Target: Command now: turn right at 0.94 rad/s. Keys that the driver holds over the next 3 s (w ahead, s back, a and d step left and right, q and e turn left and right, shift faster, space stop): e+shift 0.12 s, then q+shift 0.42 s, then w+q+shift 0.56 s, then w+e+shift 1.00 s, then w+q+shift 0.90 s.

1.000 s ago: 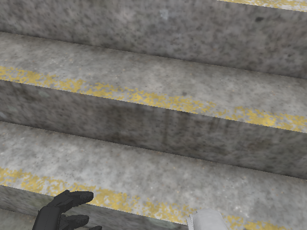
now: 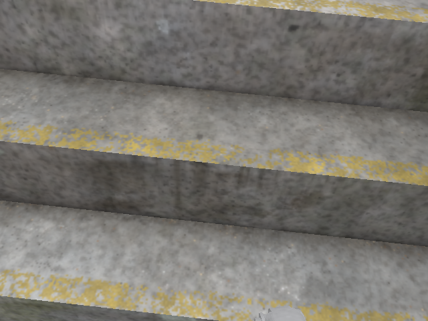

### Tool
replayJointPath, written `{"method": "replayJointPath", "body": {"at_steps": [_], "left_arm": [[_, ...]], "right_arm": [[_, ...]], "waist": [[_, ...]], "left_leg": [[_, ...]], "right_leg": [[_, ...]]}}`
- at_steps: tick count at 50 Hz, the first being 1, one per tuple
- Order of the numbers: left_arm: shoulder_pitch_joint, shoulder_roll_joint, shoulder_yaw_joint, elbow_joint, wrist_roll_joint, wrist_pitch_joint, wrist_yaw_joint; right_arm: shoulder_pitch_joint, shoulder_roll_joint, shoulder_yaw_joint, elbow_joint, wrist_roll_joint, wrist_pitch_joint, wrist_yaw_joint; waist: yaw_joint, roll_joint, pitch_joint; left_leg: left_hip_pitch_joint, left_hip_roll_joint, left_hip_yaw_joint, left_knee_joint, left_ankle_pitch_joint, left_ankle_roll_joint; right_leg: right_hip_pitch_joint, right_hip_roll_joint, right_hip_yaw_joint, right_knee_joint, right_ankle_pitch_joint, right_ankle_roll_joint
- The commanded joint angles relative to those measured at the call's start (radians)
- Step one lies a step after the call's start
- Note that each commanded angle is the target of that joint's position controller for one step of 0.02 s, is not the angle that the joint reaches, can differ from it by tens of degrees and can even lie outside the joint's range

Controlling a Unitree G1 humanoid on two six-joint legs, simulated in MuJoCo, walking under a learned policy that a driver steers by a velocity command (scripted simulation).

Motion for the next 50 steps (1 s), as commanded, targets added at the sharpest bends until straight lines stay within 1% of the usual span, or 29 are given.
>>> {"method": "replayJointPath", "body": {"at_steps": [1,6,8,11,12,14,15,16,17,18,21,24,26,28,29,31,34,35,36,37,38,39,40,42,44,46,47,49,50], "left_arm": [[-0.220,0.088,0.033,-0.072,-0.019,-0.050,-0.033],[-0.151,0.130,0.075,0.008,-0.023,-0.081,-0.038],[-0.202,0.121,0.086,0.000,-0.024,-0.080,-0.024],[-0.182,0.009,0.054,0.032,0.008,-0.046,-0.067],[-0.126,-0.010,0.055,0.058,0.019,-0.030,-0.082],[-0.098,-0.013,0.048,0.060,0.013,-0.007,-0.087],[-0.081,0.020,0.052,0.054,0.009,-0.007,-0.064],[-0.042,0.103,0.069,0.058,0.008,-0.024,-0.021],[-0.083,0.153,0.073,0.032,0.027,-0.048,0.001],[-0.153,0.187,0.091,-0.019,0.022,-0.061,0.016],[-0.153,0.180,0.117,-0.059,0.007,-0.079,0.048],[0.089,0.233,0.154,-0.030,0.014,-0.069,0.066],[-0.077,0.152,0.122,-0.052,0.040,-0.082,0.062],[-0.171,0.069,0.087,-0.060,0.030,-0.032,0.050],[-0.259,0.106,0.096,-0.098,0.019,-0.004,0.032],[-0.393,0.174,0.111,-0.150,0.084,0.010,0.002],[-0.282,0.080,0.073,-0.061,0.086,0.005,-0.016],[-0.212,0.023,0.056,-0.048,0.100,0.017,-0.024],[-0.219,0.010,0.046,-0.103,0.121,0.015,-0.023],[-0.234,-0.004,0.026,-0.122,0.086,-0.004,-0.033],[-0.313,-0.043,0.013,-0.090,0.061,-0.026,-0.030],[-0.542,-0.061,0.023,-0.248,0.077,-0.091,0.026],[-0.537,-0.080,0.003,-0.256,0.108,-0.120,0.031],[-0.560,-0.133,-0.023,-0.304,0.122,-0.121,0.038],[-0.574,-0.153,-0.029,-0.342,0.101,-0.109,0.039],[-0.612,-0.144,-0.034,-0.381,0.089,-0.086,0.043],[-0.667,-0.171,-0.052,-0.414,0.100,-0.061,0.050],[-0.758,-0.159,-0.063,-0.473,0.056,-0.031,0.064],[-0.636,-0.196,-0.075,-0.436,0.037,-0.022,0.065]], "right_arm": [[-0.085,-0.130,-0.021,-0.143,0.017,-0.053,-0.047],[-0.107,-0.141,-0.022,-0.128,-0.023,-0.036,-0.015],[-0.112,-0.128,-0.020,-0.102,-0.021,-0.032,-0.004],[-0.363,-0.009,0.023,-0.111,0.054,-0.051,0.020],[-0.300,-0.016,0.012,-0.082,0.086,-0.047,0.021],[-0.131,-0.116,-0.039,0.051,0.085,-0.022,0.030],[-0.081,-0.138,-0.057,0.092,0.067,-0.016,0.045],[-0.019,-0.124,-0.071,0.107,0.055,-0.017,0.055],[0.075,-0.041,-0.055,0.111,0.045,-0.024,0.042],[0.058,0.005,-0.035,0.077,0.047,-0.039,0.015],[-0.230,-0.055,-0.066,-0.048,0.065,-0.042,-0.048],[-0.217,-0.029,-0.065,-0.053,0.063,-0.053,-0.063],[-0.198,-0.029,-0.084,-0.048,0.064,-0.065,-0.047],[-0.222,-0.031,-0.088,-0.086,0.056,-0.070,-0.039],[-0.097,-0.035,-0.100,-0.036,0.066,-0.075,-0.022],[0.211,-0.031,-0.106,0.105,0.064,-0.071,0.034],[0.095,-0.074,-0.123,0.078,0.055,-0.074,0.059],[0.150,-0.099,-0.130,0.095,0.041,-0.085,0.039],[0.231,-0.182,-0.144,0.086,0.061,-0.087,0.015],[0.217,-0.206,-0.151,0.075,0.046,-0.094,0.003],[0.242,-0.145,-0.135,0.114,0.021,-0.092,0.001],[0.076,-0.145,-0.125,0.032,0.076,-0.046,-0.040],[0.160,-0.138,-0.119,0.069,0.073,-0.041,-0.052],[0.234,-0.067,-0.101,0.129,0.058,-0.054,-0.056],[0.267,-0.056,-0.103,0.165,0.047,-0.077,-0.056],[0.245,-0.065,-0.103,0.170,0.055,-0.086,-0.054],[0.250,-0.060,-0.099,0.186,0.069,-0.088,-0.050],[0.206,-0.036,-0.098,0.171,0.084,-0.065,-0.076],[0.125,-0.037,-0.102,0.156,0.087,-0.046,-0.089]], "waist": [[-0.078,0.104,0.047],[-0.025,0.127,0.022],[-0.026,0.130,0.031],[0.110,0.063,-0.004],[0.107,0.158,0.004],[0.091,0.148,0.058],[0.066,0.172,0.014],[0.017,0.093,-0.100],[-0.060,0.005,-0.221],[-0.050,-0.047,-0.275],[0.029,-0.036,-0.115],[0.140,-0.215,-0.091],[0.029,-0.134,-0.066],[-0.033,-0.047,-0.033],[-0.093,-0.028,0.009],[-0.181,-0.144,0.072],[-0.068,-0.035,0.072],[-0.040,0.075,0.013],[-0.062,0.242,-0.060],[-0.124,0.381,0.004],[-0.161,0.329,0.099],[-0.132,0.152,0.137],[-0.125,0.054,0.124],[-0.109,0.002,0.090],[-0.100,0.071,0.070],[-0.076,0.005,0.101],[-0.079,-0.020,0.125],[-0.105,0.029,0.167],[-0.032,0.058,0.091]], "left_leg": [[0.180,0.249,-0.173,-0.252,0.165,0.217],[0.272,0.345,-0.037,-0.191,0.802,0.295],[0.294,0.304,-0.007,-0.163,0.858,0.266],[0.079,0.140,0.124,-0.119,0.685,0.080],[0.023,0.160,0.072,-0.096,0.699,0.096],[0.037,0.201,-0.015,-0.022,0.649,0.103],[0.103,0.214,-0.038,0.018,0.650,0.098],[0.157,0.165,-0.005,0.106,0.638,0.041],[0.034,0.102,-0.022,0.174,0.502,-0.021],[-0.072,0.062,-0.039,0.184,0.305,-0.074],[-0.206,0.038,-0.048,0.226,0.147,-0.052],[-0.490,-0.008,-0.170,0.808,-0.348,-0.115],[-0.446,0.016,-0.243,1.098,-0.293,-0.058],[-0.446,-0.014,-0.199,0.620,-0.270,-0.013],[-0.252,-0.029,-0.171,0.301,-0.186,0.008],[0.165,-0.068,-0.209,0.356,0.116,0.004],[0.025,-0.123,-0.212,0.009,0.113,0.100],[0.052,-0.098,-0.365,-0.014,0.123,0.184],[0.169,0.085,-0.799,-0.143,0.139,0.374],[0.229,0.216,-1.163,-0.271,-0.424,0.460],[0.163,0.226,-1.212,-0.234,-0.382,0.414],[0.142,0.148,-1.041,-0.308,-0.211,0.324],[0.164,0.123,-0.956,-0.269,-0.161,0.289],[0.166,0.067,-0.857,-0.201,-0.020,0.266],[0.187,0.093,-0.832,-0.190,0.061,0.250],[0.058,0.061,-0.758,-0.245,0.050,0.220],[-0.081,0.012,-0.735,-0.325,0.032,0.215],[-0.314,0.025,-0.680,-0.582,0.392,0.266],[-0.421,0.011,-0.544,-0.564,0.673,0.250]], "right_leg": [[-0.079,-0.045,0.015,-0.161,0.117,-0.031],[0.068,-0.051,0.064,-0.315,0.149,-0.100],[0.109,-0.047,0.063,-0.467,0.141,-0.119],[0.570,-0.196,-0.099,-1.247,0.104,-0.078],[0.723,-0.155,-0.176,-1.434,-0.015,-0.042],[0.860,-0.109,-0.258,-1.837,0.103,-0.068],[0.897,-0.100,-0.258,-1.940,0.188,-0.103],[0.989,-0.149,-0.169,-1.899,0.507,-0.171],[1.212,-0.239,-0.083,-1.810,0.905,-0.295],[1.312,-0.312,-0.056,-1.740,1.001,-0.391],[1.127,-0.333,-0.033,-1.808,0.602,-0.362],[1.256,-0.637,0.224,-1.980,0.752,-0.598],[1.027,-0.541,0.025,-2.013,0.531,-0.487],[1.057,-0.422,-0.097,-2.055,0.135,-0.362],[0.959,-0.392,-0.150,-2.097,-0.178,-0.319],[0.647,-0.498,-0.143,-2.126,-0.353,-0.312],[0.838,-0.474,-0.210,-1.858,-0.257,-0.352],[0.813,-0.390,-0.263,-1.589,-0.159,-0.324],[0.612,-0.223,-0.254,-1.308,-0.201,-0.216],[0.240,-0.122,-0.063,-0.886,-0.223,-0.155],[-0.005,-0.089,0.031,-0.361,-0.185,-0.179],[-0.103,-0.161,-0.082,-0.191,0.007,-0.141],[-0.138,-0.171,-0.091,-0.146,0.020,-0.156],[-0.206,-0.165,-0.076,0.029,-0.058,-0.190],[-0.317,-0.155,-0.063,0.226,-0.173,-0.237],[-0.264,-0.173,-0.092,0.084,-0.171,-0.237],[-0.152,-0.178,-0.136,-0.106,-0.141,-0.226],[0.210,-0.176,-0.282,-0.537,-0.190,-0.201],[0.564,-0.162,-0.285,-0.766,-0.242,-0.224]]}}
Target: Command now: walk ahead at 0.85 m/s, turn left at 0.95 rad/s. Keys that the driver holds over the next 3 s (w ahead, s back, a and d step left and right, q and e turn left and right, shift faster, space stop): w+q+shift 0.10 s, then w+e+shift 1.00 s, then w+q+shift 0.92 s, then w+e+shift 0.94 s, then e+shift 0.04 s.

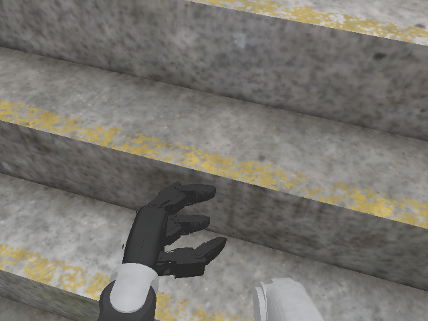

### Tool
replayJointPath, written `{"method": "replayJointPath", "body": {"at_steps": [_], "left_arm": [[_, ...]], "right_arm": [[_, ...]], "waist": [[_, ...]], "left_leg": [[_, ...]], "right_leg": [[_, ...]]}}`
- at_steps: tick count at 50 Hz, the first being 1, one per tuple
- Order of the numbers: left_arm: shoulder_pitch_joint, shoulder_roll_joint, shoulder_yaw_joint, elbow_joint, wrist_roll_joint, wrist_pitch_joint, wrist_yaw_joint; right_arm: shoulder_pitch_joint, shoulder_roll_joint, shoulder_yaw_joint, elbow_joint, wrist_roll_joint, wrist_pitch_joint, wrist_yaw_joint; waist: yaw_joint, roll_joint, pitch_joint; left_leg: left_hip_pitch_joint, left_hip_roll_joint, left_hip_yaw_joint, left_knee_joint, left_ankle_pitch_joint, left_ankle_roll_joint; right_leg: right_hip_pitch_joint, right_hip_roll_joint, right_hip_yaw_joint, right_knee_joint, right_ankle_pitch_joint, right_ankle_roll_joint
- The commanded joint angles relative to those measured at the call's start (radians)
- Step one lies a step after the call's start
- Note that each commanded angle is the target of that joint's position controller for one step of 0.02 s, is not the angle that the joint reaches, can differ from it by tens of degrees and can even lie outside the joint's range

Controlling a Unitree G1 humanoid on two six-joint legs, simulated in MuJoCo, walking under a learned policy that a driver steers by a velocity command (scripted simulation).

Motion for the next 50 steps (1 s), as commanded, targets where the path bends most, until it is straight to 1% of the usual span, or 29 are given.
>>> {"method": "replayJointPath", "body": {"at_steps": [1,3,4,5,6,8,10,13,17,20,21,22,23,24,25,27,28,31,34,35,36,38,39,40,42,43,44,47,50], "left_arm": [[0.045,0.070,0.045,-0.040,-0.055,0.010,0.025],[0.272,0.187,0.124,0.017,-0.082,-0.025,0.039],[0.385,0.266,0.160,0.060,-0.060,-0.030,0.049],[0.315,0.304,0.179,0.097,-0.051,-0.023,0.068],[0.285,0.216,0.177,0.128,-0.066,0.025,0.054],[0.119,0.155,0.167,0.201,-0.034,0.056,0.062],[0.013,0.080,0.139,0.264,-0.020,0.026,0.057],[-0.106,0.137,0.144,0.241,-0.018,-0.033,0.042],[-0.221,0.240,0.160,0.165,0.019,-0.021,0.063],[-0.037,0.062,0.127,0.147,-0.027,0.018,0.113],[0.056,0.030,0.130,0.126,-0.022,0.011,0.096],[0.083,-0.058,0.127,0.041,-0.064,0.003,0.068],[0.191,-0.030,0.121,-0.014,-0.081,-0.035,0.080],[0.240,0.015,0.108,-0.040,-0.056,-0.045,0.089],[0.088,0.097,0.108,-0.026,-0.033,-0.049,0.079],[-0.065,0.174,0.128,-0.115,-0.010,0.009,0.057],[-0.134,0.226,0.161,-0.094,-0.012,0.035,0.036],[-0.222,0.136,0.141,-0.078,-0.037,0.054,0.019],[-0.085,0.060,0.097,-0.040,-0.072,0.076,0.015],[0.072,0.079,0.098,0.019,-0.092,0.084,0.023],[0.047,0.134,0.109,0.046,-0.128,0.098,0.032],[0.237,0.203,0.139,0.078,-0.130,0.116,0.038],[0.488,0.256,0.152,0.129,-0.087,0.117,0.052],[0.628,0.321,0.176,0.181,-0.061,0.108,0.055],[0.279,0.338,0.221,0.164,-0.053,0.112,0.022],[0.121,0.338,0.212,0.086,-0.004,0.112,0.018],[0.141,0.305,0.192,0.086,-0.018,0.094,0.028],[0.361,0.258,0.167,0.247,0.002,0.015,0.047],[0.382,0.302,0.172,0.283,-0.035,-0.035,0.038]], "right_arm": [[-0.160,-0.171,-0.039,-0.125,0.038,-0.005,-0.031],[-0.136,-0.274,-0.097,-0.158,0.057,-0.044,-0.002],[-0.189,-0.279,-0.097,-0.214,0.046,-0.056,0.025],[-0.186,-0.196,-0.082,-0.245,0.006,-0.075,0.039],[-0.342,-0.134,-0.049,-0.287,-0.045,-0.100,0.054],[-0.419,0.007,-0.010,-0.386,-0.054,-0.029,0.059],[-0.349,0.006,0.023,-0.382,-0.066,0.053,0.044],[-0.229,-0.063,0.016,-0.359,-0.030,0.074,0.033],[-0.062,-0.126,0.015,-0.322,0.019,0.057,0.038],[-0.006,-0.024,0.049,-0.212,0.071,0.038,0.010],[-0.142,0.031,0.069,-0.235,0.008,0.004,-0.001],[-0.308,-0.041,0.077,-0.266,-0.057,-0.027,0.000],[-0.283,-0.189,0.028,-0.266,-0.123,-0.073,0.026],[-0.228,-0.328,-0.028,-0.239,-0.129,-0.084,0.034],[-0.174,-0.255,-0.026,-0.216,-0.097,-0.084,0.031],[-0.223,-0.307,-0.069,-0.200,-0.043,-0.137,-0.030],[-0.211,-0.228,-0.044,-0.168,-0.047,-0.133,-0.036],[-0.079,-0.120,-0.016,-0.084,-0.053,-0.105,-0.036],[-0.088,-0.171,-0.016,-0.050,-0.030,-0.081,-0.046],[-0.219,-0.170,-0.009,-0.084,-0.009,-0.069,-0.045],[-0.190,-0.200,-0.005,-0.105,0.041,-0.053,-0.072],[-0.091,-0.346,-0.028,-0.127,0.065,-0.051,-0.088],[-0.222,-0.434,-0.049,-0.191,0.075,-0.059,-0.057],[-0.372,-0.399,-0.041,-0.262,0.085,-0.063,-0.019],[-0.491,-0.086,0.028,-0.352,-0.004,-0.039,0.040],[-0.567,-0.014,0.057,-0.467,-0.051,-0.036,0.053],[-0.618,0.008,0.064,-0.531,-0.085,-0.022,0.053],[-0.512,0.034,0.100,-0.573,-0.097,-0.007,0.021],[-0.476,-0.053,0.082,-0.536,-0.066,0.030,0.005]], "waist": [[0.182,0.053,-0.128],[0.248,0.032,-0.416],[0.285,-0.147,-0.612],[0.197,-0.536,-0.760],[0.214,-0.384,-0.656],[0.073,-0.020,-0.200],[-0.024,0.059,0.069],[-0.112,0.014,0.068],[-0.215,0.022,-0.004],[-0.105,0.118,0.005],[-0.042,0.176,-0.047],[0.127,0.126,-0.113],[0.237,0.016,-0.173],[0.287,0.029,-0.211],[0.206,-0.128,-0.104],[0.162,0.094,-0.001],[0.126,-0.082,0.029],[0.053,-0.192,0.136],[0.122,-0.072,0.040],[0.224,0.006,-0.013],[0.186,0.058,-0.116],[0.202,0.235,-0.311],[0.309,0.254,-0.466],[0.363,0.160,-0.553],[0.222,-0.136,-0.242],[0.170,-0.105,-0.177],[0.158,-0.031,-0.076],[0.069,0.057,0.108],[0.055,0.041,0.102]], "left_leg": [[-0.484,0.187,0.022,-0.178,1.249,0.191],[-0.449,0.170,-0.043,0.368,1.750,0.126],[-0.523,0.049,0.002,0.649,1.495,0.062],[-0.603,-0.039,0.011,1.167,0.333,0.045],[-0.564,0.003,0.050,1.473,0.280,0.017],[-0.790,0.021,0.010,1.631,0.147,0.002],[-0.734,0.024,0.049,1.600,0.046,-0.044],[-0.598,0.067,0.207,1.557,0.076,-0.091],[-0.243,0.141,0.404,0.848,0.071,-0.076],[0.059,0.174,0.586,0.082,0.746,-0.012],[-0.012,0.256,0.420,0.017,0.799,0.000],[0.071,0.320,0.285,0.347,1.046,-0.074],[0.221,0.507,0.080,0.315,1.260,-0.127],[0.342,0.647,-0.057,0.202,0.979,-0.048],[0.309,0.573,0.089,0.114,0.732,-0.048],[0.194,0.798,-0.176,-0.203,0.092,0.066],[0.177,0.700,-0.031,-0.241,-0.104,0.046],[0.063,0.470,0.307,-0.203,0.165,-0.050],[0.086,0.355,0.577,-0.166,0.817,-0.099],[-0.110,0.306,0.677,-0.133,1.324,-0.088],[-0.122,0.282,0.629,-0.035,1.714,-0.057],[-0.032,0.357,0.571,0.236,2.050,-0.048],[-0.038,0.421,0.539,0.406,1.964,0.048],[-0.079,0.422,0.517,0.589,1.623,0.124],[-0.555,0.137,0.363,1.243,0.174,0.042],[-0.786,0.014,0.183,1.682,0.068,-0.040],[-0.875,0.025,0.114,1.851,0.033,-0.077],[-1.030,0.067,0.119,1.805,-0.032,-0.088],[-0.993,0.096,0.168,1.675,-0.041,-0.143]], "right_leg": [[0.929,0.088,-0.119,-0.506,-0.188,-0.013],[1.301,0.042,0.091,-0.742,-0.315,-0.064],[1.452,-0.067,0.327,-0.996,-0.566,-0.090],[1.423,-0.297,0.777,-1.151,-0.740,-0.155],[1.238,-0.135,0.596,-1.112,-0.514,-0.108],[0.734,-0.212,0.667,-1.328,-0.672,-0.126],[0.368,-0.176,0.519,-1.267,-0.574,-0.133],[0.194,-0.142,0.344,-1.220,-0.481,-0.167],[0.109,0.006,0.135,-0.958,-0.372,-0.104],[0.186,0.214,-0.008,-0.366,-0.209,-0.072],[0.225,0.344,0.068,0.227,-0.215,-0.068],[0.018,0.323,0.239,0.753,-0.177,-0.024],[-0.140,0.189,0.211,0.738,-0.055,0.027],[-0.266,0.112,0.173,0.781,-0.022,0.038],[-0.305,0.097,0.127,0.619,-0.037,0.031],[-0.364,-0.066,0.248,0.584,-0.035,0.035],[-0.331,-0.054,0.232,0.577,0.061,0.009],[-0.133,-0.025,0.114,0.226,0.038,-0.047],[0.121,0.005,-0.055,-0.117,-0.071,-0.108],[0.517,0.074,-0.130,-0.351,-0.092,-0.134],[0.680,0.164,-0.158,-0.517,-0.158,-0.135],[0.832,0.245,-0.193,-0.639,-0.367,-0.105],[0.996,0.219,-0.092,-0.647,-0.311,-0.103],[1.152,0.235,-0.012,-0.827,-0.244,-0.076],[1.032,0.252,0.305,-1.256,-0.132,-0.225],[0.867,0.064,0.757,-1.421,-0.316,-0.362],[0.745,0.016,0.865,-1.515,-0.362,-0.348],[0.686,0.020,0.790,-1.597,-0.284,-0.226],[0.703,0.037,0.664,-1.651,-0.192,-0.262]]}}
Over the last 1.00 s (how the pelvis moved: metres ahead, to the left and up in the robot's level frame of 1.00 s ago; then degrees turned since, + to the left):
0.06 0.01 0.01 19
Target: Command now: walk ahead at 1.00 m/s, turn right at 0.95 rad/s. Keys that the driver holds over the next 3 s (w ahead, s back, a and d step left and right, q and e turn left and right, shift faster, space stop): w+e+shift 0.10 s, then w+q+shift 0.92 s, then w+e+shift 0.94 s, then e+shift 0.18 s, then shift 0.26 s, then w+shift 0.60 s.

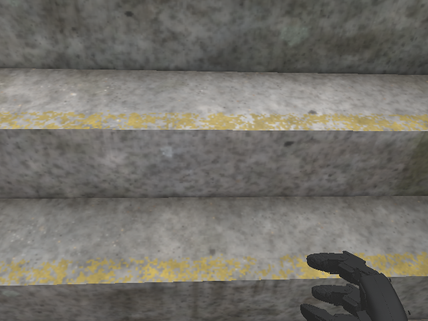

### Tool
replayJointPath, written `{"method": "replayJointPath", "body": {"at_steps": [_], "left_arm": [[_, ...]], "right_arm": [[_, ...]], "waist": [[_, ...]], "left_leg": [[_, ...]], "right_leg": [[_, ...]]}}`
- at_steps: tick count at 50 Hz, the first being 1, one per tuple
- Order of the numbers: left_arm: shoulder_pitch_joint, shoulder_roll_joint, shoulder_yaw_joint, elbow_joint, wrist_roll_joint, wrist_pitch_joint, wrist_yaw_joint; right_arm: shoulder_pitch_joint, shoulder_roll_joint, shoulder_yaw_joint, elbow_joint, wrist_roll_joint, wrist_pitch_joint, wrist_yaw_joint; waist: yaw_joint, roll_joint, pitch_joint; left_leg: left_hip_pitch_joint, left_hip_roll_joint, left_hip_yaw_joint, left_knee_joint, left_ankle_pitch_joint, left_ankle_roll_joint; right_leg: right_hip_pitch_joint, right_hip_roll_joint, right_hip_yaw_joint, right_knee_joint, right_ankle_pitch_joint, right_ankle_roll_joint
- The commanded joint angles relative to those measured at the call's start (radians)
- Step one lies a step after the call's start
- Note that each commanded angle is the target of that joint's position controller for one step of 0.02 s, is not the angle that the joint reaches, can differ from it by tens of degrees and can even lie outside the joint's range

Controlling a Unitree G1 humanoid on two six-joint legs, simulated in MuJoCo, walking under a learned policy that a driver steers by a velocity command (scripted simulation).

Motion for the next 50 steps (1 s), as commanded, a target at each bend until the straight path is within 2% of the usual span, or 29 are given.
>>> {"method": "replayJointPath", "body": {"at_steps": [1,5,8,10,11,13,14,15,16,18,20,24,25,26,27,28,29,30,31,32,33,34,35,38,41,46,48,49,50], "left_arm": [[-0.145,0.093,0.015,-0.090,-0.030,-0.078,-0.002],[-0.206,0.117,0.037,-0.102,-0.021,-0.109,-0.014],[-0.233,0.109,0.043,-0.076,-0.025,-0.116,-0.009],[-0.191,0.098,0.045,-0.072,0.001,-0.124,-0.010],[-0.211,0.099,0.045,-0.093,0.015,-0.123,-0.012],[-0.345,-0.008,0.013,-0.191,0.023,-0.140,-0.039],[-0.411,-0.176,-0.036,-0.232,0.020,-0.152,-0.045],[-0.160,-0.162,-0.036,-0.274,0.000,-0.144,-0.068],[-0.160,-0.086,-0.040,-0.298,0.029,-0.123,-0.069],[-0.423,-0.051,-0.054,-0.358,0.057,-0.120,-0.056],[-0.562,-0.086,-0.067,-0.410,0.048,-0.112,-0.055],[-0.724,-0.130,-0.093,-0.518,0.019,-0.107,-0.050],[-0.766,-0.162,-0.110,-0.555,0.020,-0.100,-0.048],[-0.685,-0.159,-0.124,-0.491,-0.006,-0.089,-0.057],[-0.571,-0.167,-0.125,-0.458,-0.065,-0.085,-0.034],[-0.312,-0.110,-0.070,-0.415,-0.089,-0.056,-0.020],[-0.111,0.002,-0.015,-0.327,-0.052,-0.077,-0.017],[0.037,0.128,0.031,-0.269,-0.003,-0.080,-0.004],[0.008,0.202,0.054,-0.222,-0.004,-0.065,0.011],[-0.109,0.135,0.055,-0.215,-0.030,-0.042,-0.003],[-0.233,0.060,0.035,-0.172,-0.023,-0.037,-0.002],[-0.244,-0.027,0.011,-0.065,-0.016,-0.049,-0.002],[-0.200,-0.096,-0.005,0.038,-0.002,-0.068,-0.011],[-0.178,-0.076,0.007,0.144,-0.006,-0.139,-0.050],[-0.148,0.024,0.021,0.190,0.011,-0.180,-0.056],[-0.002,0.091,0.031,0.230,0.009,-0.182,-0.043],[0.120,0.123,0.038,0.256,-0.001,-0.171,-0.031],[0.094,0.174,0.043,0.230,-0.046,-0.165,-0.032],[0.006,0.200,0.043,0.171,-0.071,-0.151,-0.030]], "right_arm": [[0.045,-0.108,-0.016,-0.035,0.020,0.028,-0.014],[0.062,-0.095,-0.029,-0.015,0.050,0.031,-0.015],[0.131,-0.076,-0.021,0.018,0.077,0.013,-0.014],[0.271,-0.143,-0.059,0.077,0.129,0.000,-0.019],[0.427,-0.169,-0.080,0.140,0.138,-0.015,-0.021],[0.554,-0.152,-0.092,0.284,0.088,-0.036,-0.023],[0.531,-0.039,-0.062,0.344,0.071,-0.041,-0.001],[0.351,-0.143,-0.083,0.272,0.005,-0.046,-0.006],[0.270,-0.174,-0.118,0.251,0.011,-0.042,-0.025],[0.312,-0.115,-0.104,0.278,0.062,-0.059,-0.017],[0.417,-0.106,-0.104,0.350,0.068,-0.089,-0.031],[0.505,-0.161,-0.136,0.430,0.055,-0.105,-0.035],[0.546,-0.176,-0.152,0.454,0.063,-0.085,-0.045],[0.424,-0.163,-0.144,0.413,0.085,-0.063,-0.041],[0.486,-0.177,-0.144,0.418,0.129,-0.068,-0.047],[0.481,-0.307,-0.173,0.401,0.114,-0.105,-0.036],[0.426,-0.342,-0.198,0.389,0.148,-0.137,-0.008],[0.359,-0.332,-0.194,0.339,0.166,-0.157,0.025],[0.200,-0.211,-0.178,0.280,0.118,-0.164,0.047],[0.133,-0.133,-0.163,0.197,0.023,-0.160,0.046],[0.022,-0.026,-0.136,0.123,-0.002,-0.134,0.041],[0.035,0.053,-0.097,0.095,0.003,-0.101,0.037],[0.044,0.091,-0.075,0.071,0.016,-0.066,0.036],[0.126,0.049,-0.064,0.081,0.064,-0.012,0.026],[-0.069,-0.017,-0.080,0.013,0.098,0.031,-0.007],[-0.229,-0.065,-0.083,-0.072,0.089,0.062,-0.035],[-0.307,-0.050,-0.069,-0.132,0.061,0.101,-0.023],[-0.281,-0.025,-0.036,-0.142,0.086,0.111,0.000],[-0.149,-0.048,-0.044,-0.093,0.086,0.119,0.002]], "waist": [[-0.064,0.053,0.133],[-0.084,0.002,0.012],[-0.122,-0.047,-0.001],[-0.179,-0.110,-0.056],[-0.263,-0.099,-0.105],[-0.274,0.055,-0.079],[-0.188,0.113,0.011],[0.045,0.342,-0.046],[0.085,0.263,-0.077],[0.006,-0.011,0.178],[-0.036,-0.105,0.279],[-0.071,-0.054,0.232],[-0.088,-0.032,0.185],[-0.050,-0.064,0.098],[-0.045,0.047,-0.064],[0.093,0.198,-0.253],[0.182,0.118,-0.473],[0.216,-0.071,-0.635],[0.215,-0.396,-0.607],[0.134,-0.216,-0.494],[0.061,-0.121,-0.284],[-0.026,-0.037,-0.062],[-0.086,0.028,0.047],[-0.164,-0.011,0.137],[-0.142,-0.028,0.224],[-0.094,0.053,0.208],[-0.054,0.008,0.165],[-0.065,-0.025,0.151],[-0.117,-0.034,0.055]], "left_leg": [[-0.051,0.004,0.087,-0.027,-0.039,-0.049],[0.188,-0.002,0.162,-0.197,0.005,-0.001],[0.444,0.034,0.257,-0.724,-0.021,0.057],[0.667,0.024,0.291,-1.134,-0.232,0.091],[0.774,0.018,0.302,-1.395,-0.163,0.110],[0.936,0.070,0.149,-1.631,0.087,0.147],[1.045,0.115,-0.019,-1.452,0.354,0.126],[1.187,0.276,-0.539,-1.607,0.257,0.219],[1.022,0.357,-0.679,-1.738,-0.248,0.345],[0.786,0.297,-0.468,-1.778,-0.351,0.373],[0.755,0.253,-0.347,-1.744,-0.149,0.320],[0.734,0.171,-0.211,-1.845,0.237,0.258],[0.671,0.145,-0.171,-1.931,0.364,0.255],[0.469,0.063,0.004,-1.971,0.785,0.238],[0.473,0.083,-0.021,-1.800,1.399,0.283],[0.667,0.186,-0.068,-1.562,2.017,0.295],[0.546,0.187,-0.128,-1.218,2.101,0.255],[0.439,0.047,-0.114,-0.865,1.733,0.207],[0.238,-0.170,-0.019,-0.341,0.565,0.157],[0.062,-0.126,-0.070,0.094,0.377,0.139],[-0.093,-0.077,-0.040,0.193,0.378,0.156],[-0.178,-0.050,-0.016,0.217,0.307,0.179],[-0.213,-0.028,-0.027,0.235,0.267,0.191],[-0.289,0.017,-0.018,0.334,0.133,0.171],[-0.374,0.002,0.043,0.465,-0.005,0.165],[-0.505,0.032,0.144,0.153,-0.215,0.194],[-0.467,0.082,0.244,0.022,-0.199,0.210],[-0.208,0.097,0.336,-0.323,-0.260,0.223],[0.116,0.061,0.354,-0.457,-0.225,0.212]], "right_leg": [[-0.111,-0.246,0.498,-0.549,-0.002,-0.187],[-0.092,-0.240,0.415,-0.573,0.174,-0.170],[-0.031,-0.291,0.279,-0.657,0.322,-0.104],[0.083,-0.284,0.254,-0.495,0.759,-0.126],[0.177,-0.271,0.212,-0.272,0.977,-0.106],[0.070,-0.215,0.110,0.245,0.829,0.008],[-0.352,-0.124,0.092,0.605,0.341,0.033],[-0.654,-0.094,0.086,0.821,0.281,0.100],[-0.648,-0.226,0.075,1.110,0.298,0.130],[-0.838,-0.284,0.031,1.361,0.227,0.139],[-0.943,-0.341,0.040,1.378,0.249,0.105],[-0.832,-0.353,-0.085,1.098,0.090,0.052],[-0.648,-0.357,-0.129,0.893,0.101,0.044],[-0.194,-0.281,-0.287,0.500,0.094,0.051],[0.120,-0.212,-0.215,0.375,-0.074,0.035],[0.237,-0.162,-0.216,0.355,-0.179,0.070],[0.572,-0.259,-0.045,0.327,-0.007,0.003],[0.688,-0.431,0.385,0.015,-0.300,-0.057],[0.618,-0.608,0.803,-0.368,-0.368,-0.103],[0.498,-0.640,0.813,-0.426,-0.492,-0.072],[0.349,-0.639,0.678,-0.367,-0.464,-0.056],[0.170,-0.632,0.505,-0.356,-0.386,-0.023],[0.071,-0.615,0.361,-0.367,-0.272,0.029],[0.067,-0.639,0.098,-0.582,0.048,0.069],[0.071,-0.679,-0.108,-0.811,0.148,0.041],[0.431,-0.586,-0.397,-0.923,0.344,0.089],[0.540,-0.586,-0.427,-1.010,0.429,0.075],[0.439,-0.548,-0.497,-1.118,0.557,0.045],[0.353,-0.530,-0.511,-1.036,0.950,0.004]]}}
Over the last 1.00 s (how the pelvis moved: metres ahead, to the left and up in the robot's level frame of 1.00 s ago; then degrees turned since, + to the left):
0.11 0.08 0.14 -27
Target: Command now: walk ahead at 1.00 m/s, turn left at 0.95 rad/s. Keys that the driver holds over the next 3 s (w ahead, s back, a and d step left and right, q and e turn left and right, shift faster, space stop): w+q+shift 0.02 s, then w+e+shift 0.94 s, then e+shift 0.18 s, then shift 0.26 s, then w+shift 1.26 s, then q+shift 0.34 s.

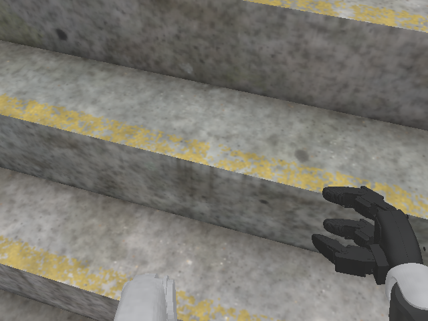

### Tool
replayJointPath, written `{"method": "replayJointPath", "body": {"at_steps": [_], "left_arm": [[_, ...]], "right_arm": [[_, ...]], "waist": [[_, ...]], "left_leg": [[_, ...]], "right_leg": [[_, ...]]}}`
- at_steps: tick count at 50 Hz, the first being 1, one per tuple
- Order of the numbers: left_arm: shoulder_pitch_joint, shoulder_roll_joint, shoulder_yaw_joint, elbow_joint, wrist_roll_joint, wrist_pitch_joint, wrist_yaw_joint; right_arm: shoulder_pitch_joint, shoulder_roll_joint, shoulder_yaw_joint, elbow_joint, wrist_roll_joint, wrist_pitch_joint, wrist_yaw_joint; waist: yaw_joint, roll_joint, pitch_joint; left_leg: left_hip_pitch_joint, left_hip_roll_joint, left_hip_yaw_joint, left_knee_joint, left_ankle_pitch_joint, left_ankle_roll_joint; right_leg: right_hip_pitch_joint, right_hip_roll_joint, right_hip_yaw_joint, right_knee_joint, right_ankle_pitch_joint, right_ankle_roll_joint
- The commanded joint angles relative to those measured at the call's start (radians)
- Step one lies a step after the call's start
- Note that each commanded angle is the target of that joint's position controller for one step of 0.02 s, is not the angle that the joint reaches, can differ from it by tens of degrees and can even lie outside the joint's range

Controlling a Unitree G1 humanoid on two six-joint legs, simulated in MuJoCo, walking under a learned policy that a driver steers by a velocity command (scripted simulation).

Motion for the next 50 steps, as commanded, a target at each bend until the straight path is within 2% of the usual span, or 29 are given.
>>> {"method": "replayJointPath", "body": {"at_steps": [1,2,3,4,5,6,7,8,9,10,12,15,20,22,24,26,28,30,33,34,35,36,37,38,39,41,42,45,50], "left_arm": [[-0.085,0.284,0.041,-0.168,-0.065,0.013,0.020],[-0.154,0.352,0.055,-0.199,-0.065,0.011,-0.013],[-0.163,0.333,0.063,-0.241,-0.080,0.010,-0.047],[-0.194,0.260,0.063,-0.301,-0.064,-0.017,-0.090],[-0.255,0.133,0.051,-0.402,-0.017,-0.022,-0.123],[-0.381,-0.018,0.028,-0.482,0.016,-0.022,-0.114],[-0.433,-0.136,0.001,-0.539,0.020,-0.011,-0.071],[-0.415,-0.185,-0.026,-0.555,0.026,-0.003,-0.042],[-0.366,-0.208,-0.051,-0.509,0.048,0.000,-0.028],[-0.405,-0.127,-0.041,-0.482,0.069,-0.001,-0.015],[-0.356,-0.063,-0.019,-0.436,0.012,0.015,-0.019],[-0.517,-0.090,-0.045,-0.461,-0.028,0.037,-0.038],[-0.778,-0.248,-0.118,-0.531,0.003,0.067,-0.074],[-0.645,-0.261,-0.122,-0.485,0.013,0.083,-0.080],[-0.692,-0.216,-0.115,-0.492,0.013,0.087,-0.033],[-0.821,-0.174,-0.109,-0.525,0.007,0.111,-0.005],[-0.967,-0.184,-0.117,-0.593,-0.004,0.146,-0.004],[-1.070,-0.205,-0.124,-0.650,-0.038,0.158,0.001],[-0.883,-0.161,-0.139,-0.584,-0.119,0.174,-0.002],[-0.759,-0.126,-0.113,-0.523,-0.125,0.203,-0.013],[-0.532,-0.065,-0.071,-0.470,-0.101,0.235,-0.016],[-0.376,0.020,-0.043,-0.431,-0.060,0.230,-0.021],[-0.293,0.081,-0.017,-0.391,-0.036,0.208,-0.026],[-0.267,0.109,0.008,-0.359,-0.047,0.207,-0.023],[-0.444,0.076,0.016,-0.402,-0.016,0.225,0.009],[-0.443,0.038,0.012,-0.325,0.004,0.171,0.046],[-0.290,-0.027,-0.001,-0.258,0.032,0.135,0.048],[-0.167,0.043,0.035,-0.240,0.014,0.077,0.068],[0.004,0.078,0.043,-0.242,0.008,0.031,0.083]], "right_arm": [[0.290,-0.098,-0.030,0.038,0.010,0.021,0.010],[0.537,-0.115,-0.038,0.080,0.010,0.007,0.003],[0.608,-0.179,-0.072,0.100,0.009,-0.015,0.008],[0.584,-0.243,-0.104,0.112,0.006,-0.013,-0.016],[0.495,-0.375,-0.155,0.123,-0.008,-0.013,-0.021],[0.379,-0.358,-0.143,0.099,-0.002,-0.025,-0.011],[0.321,-0.299,-0.119,0.140,-0.025,-0.047,-0.010],[0.362,-0.246,-0.106,0.220,-0.037,-0.078,-0.010],[0.477,-0.136,-0.077,0.336,-0.008,-0.108,0.001],[0.621,-0.115,-0.071,0.410,0.014,-0.123,-0.002],[0.698,-0.137,-0.083,0.452,0.007,-0.144,-0.033],[0.828,-0.088,-0.076,0.527,-0.031,-0.168,-0.055],[1.048,0.112,-0.011,0.604,-0.030,-0.210,-0.051],[0.929,0.022,-0.024,0.541,-0.043,-0.223,-0.048],[0.819,-0.057,-0.039,0.485,-0.057,-0.253,-0.016],[0.825,0.008,-0.013,0.501,-0.035,-0.262,0.007],[0.930,0.049,0.000,0.550,-0.030,-0.247,-0.008],[1.041,0.005,-0.006,0.619,-0.013,-0.217,-0.060],[1.144,-0.050,-0.005,0.660,0.041,-0.187,-0.120],[1.140,-0.108,-0.013,0.628,0.082,-0.196,-0.152],[1.042,-0.180,-0.034,0.597,0.100,-0.202,-0.168],[0.941,-0.275,-0.063,0.521,0.133,-0.207,-0.141],[0.844,-0.315,-0.083,0.456,0.123,-0.206,-0.117],[0.711,-0.255,-0.080,0.359,0.041,-0.212,-0.069],[0.401,-0.152,-0.081,0.248,-0.017,-0.206,-0.045],[0.208,0.053,-0.006,0.022,-0.068,-0.190,-0.040],[0.288,0.086,0.027,0.040,-0.087,-0.200,-0.025],[0.260,-0.003,0.032,0.067,-0.082,-0.174,0.002],[-0.039,0.038,0.079,-0.081,-0.069,-0.157,0.016]], "waist": [[-0.140,-0.027,-0.204],[-0.235,-0.142,-0.357],[-0.241,-0.191,-0.436],[-0.182,-0.122,-0.379],[-0.123,0.189,-0.373],[-0.112,0.150,-0.381],[-0.059,0.119,-0.340],[-0.019,0.060,-0.228],[-0.023,-0.034,-0.071],[-0.120,0.035,-0.057],[-0.118,-0.013,-0.148],[-0.140,0.030,-0.187],[-0.175,0.137,-0.054],[-0.067,0.150,-0.089],[-0.034,0.122,0.013],[-0.052,0.010,0.150],[-0.128,0.056,0.178],[-0.169,0.163,0.172],[-0.124,0.204,-0.088],[-0.058,0.246,-0.169],[0.084,0.336,-0.255],[0.157,0.304,-0.325],[0.188,0.174,-0.378],[0.204,0.022,-0.325],[0.204,-0.142,-0.211],[0.054,0.122,0.012],[0.008,0.254,0.035],[0.059,0.221,-0.002],[0.091,0.154,-0.008]], "left_leg": [[0.802,-0.136,0.236,-0.321,-0.222,-0.032],[0.994,-0.150,0.150,-0.359,-0.245,-0.017],[1.081,-0.234,-0.036,-0.654,-0.298,-0.011],[1.120,-0.133,-0.447,-1.025,-0.400,0.020],[1.169,0.041,-1.048,-1.488,-0.844,0.012],[1.133,0.084,-1.097,-1.600,-0.809,-0.140],[1.074,0.111,-0.987,-1.524,-0.649,-0.224],[0.990,0.109,-0.877,-1.463,-0.494,-0.271],[0.979,0.039,-0.713,-1.360,-0.245,-0.289],[1.102,-0.034,-0.602,-1.348,0.214,-0.268],[1.471,0.009,-0.495,-1.278,0.801,-0.224],[1.706,0.070,-0.409,-1.368,1.034,-0.246],[1.502,0.055,-0.406,-1.462,0.702,-0.218],[1.435,0.120,-0.573,-1.504,0.375,-0.180],[1.322,0.178,-0.586,-1.574,-0.008,-0.177],[1.102,0.093,-0.390,-1.615,-0.019,-0.277],[0.900,0.040,-0.261,-1.777,0.151,-0.303],[1.054,0.077,-0.233,-1.858,0.512,-0.275],[1.216,0.057,0.015,-1.743,1.793,-0.284],[1.301,0.151,-0.032,-1.624,2.326,-0.246],[1.409,0.236,-0.040,-1.380,2.753,-0.224],[1.377,0.255,-0.009,-1.104,2.868,-0.224],[1.234,0.224,-0.042,-0.785,2.431,-0.225],[0.720,0.018,-0.067,-0.353,1.256,-0.272],[0.346,-0.233,-0.129,0.398,0.311,-0.317],[0.154,-0.132,-0.302,0.614,0.228,-0.236],[0.147,-0.122,-0.234,0.487,0.312,-0.153],[0.115,-0.121,-0.228,0.324,0.200,-0.215],[0.152,-0.045,-0.232,0.112,-0.106,-0.174]], "right_leg": [[-0.216,-0.130,0.023,0.056,1.415,-0.293],[-0.140,-0.203,0.081,0.323,1.791,-0.303],[-0.112,-0.172,0.164,0.635,1.773,-0.287],[-0.356,-0.077,0.221,0.881,1.303,-0.216],[-0.733,0.177,0.355,1.418,0.252,-0.131],[-0.880,0.219,0.611,1.906,0.193,-0.117],[-0.985,0.239,0.726,2.148,0.259,-0.117],[-1.077,0.229,0.723,2.196,0.313,-0.137],[-1.089,0.235,0.706,2.110,0.345,-0.170],[-1.026,0.263,0.603,1.935,0.200,-0.140],[-1.065,0.307,0.612,1.793,0.059,-0.105],[-1.082,0.340,0.579,1.664,-0.001,-0.130],[-1.255,0.352,0.483,1.788,-0.073,-0.160],[-1.425,0.390,0.508,2.097,0.027,-0.170],[-1.693,0.383,0.574,2.441,0.053,-0.189],[-1.692,0.358,0.492,2.346,0.107,-0.186],[-1.479,0.341,0.303,2.154,0.136,-0.192],[-1.481,0.308,0.236,2.010,-0.033,-0.215],[-0.842,0.403,-0.009,1.332,-0.355,-0.275],[-0.732,0.448,-0.006,1.320,-0.515,-0.244],[-0.691,0.447,0.040,1.309,-0.632,-0.257],[-0.557,0.467,0.062,1.174,-0.605,-0.292],[-0.372,0.440,0.255,0.988,-0.581,-0.333],[-0.190,0.289,0.710,0.790,-0.624,-0.512],[-0.399,0.025,1.396,0.446,-0.652,-0.682],[-0.593,0.018,1.286,0.297,-0.606,-0.532],[-0.503,0.138,1.120,0.331,-0.392,-0.431],[-0.170,0.203,1.051,0.381,-0.004,-0.472],[-0.264,0.160,0.976,0.332,0.315,-0.397]]}}
Over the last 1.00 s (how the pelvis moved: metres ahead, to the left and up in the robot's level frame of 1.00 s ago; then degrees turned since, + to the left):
0.37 0.12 0.28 21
